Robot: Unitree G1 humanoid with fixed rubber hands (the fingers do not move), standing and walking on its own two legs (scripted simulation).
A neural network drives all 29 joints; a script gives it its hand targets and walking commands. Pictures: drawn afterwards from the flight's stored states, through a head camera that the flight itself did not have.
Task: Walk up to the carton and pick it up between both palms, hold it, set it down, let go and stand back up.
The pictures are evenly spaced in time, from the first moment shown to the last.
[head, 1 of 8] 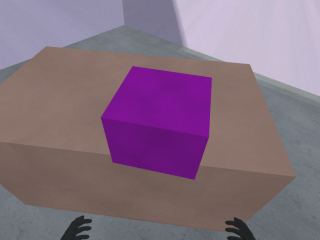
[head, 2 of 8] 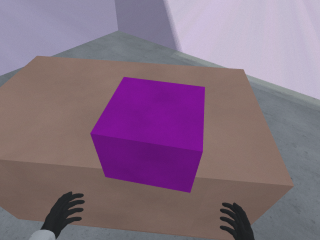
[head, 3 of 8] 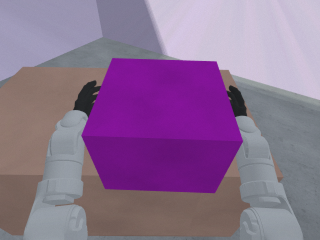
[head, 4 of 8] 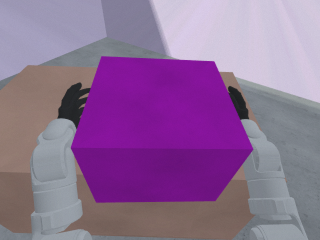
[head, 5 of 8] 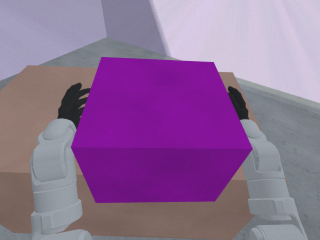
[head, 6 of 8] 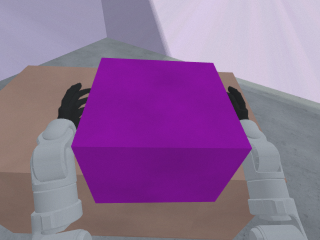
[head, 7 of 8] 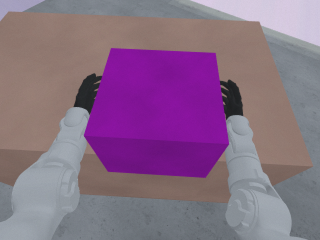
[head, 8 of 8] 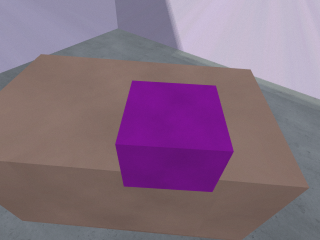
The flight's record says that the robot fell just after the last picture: no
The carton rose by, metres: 0.16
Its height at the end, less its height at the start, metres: +0.00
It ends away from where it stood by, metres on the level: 0.00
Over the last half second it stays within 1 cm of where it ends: yes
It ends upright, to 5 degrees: yes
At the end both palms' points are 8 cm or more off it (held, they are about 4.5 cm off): yes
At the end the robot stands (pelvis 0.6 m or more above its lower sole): yes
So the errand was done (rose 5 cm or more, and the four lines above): yes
